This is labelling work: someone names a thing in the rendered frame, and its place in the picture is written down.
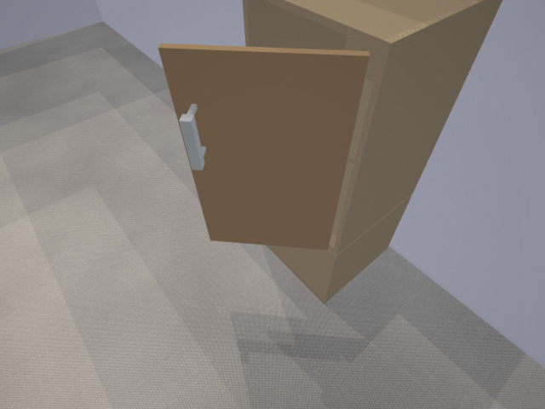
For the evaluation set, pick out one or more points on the cupboard door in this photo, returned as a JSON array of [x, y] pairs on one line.
[[277, 124]]

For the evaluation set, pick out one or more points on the handle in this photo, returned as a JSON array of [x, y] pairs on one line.
[[191, 138]]

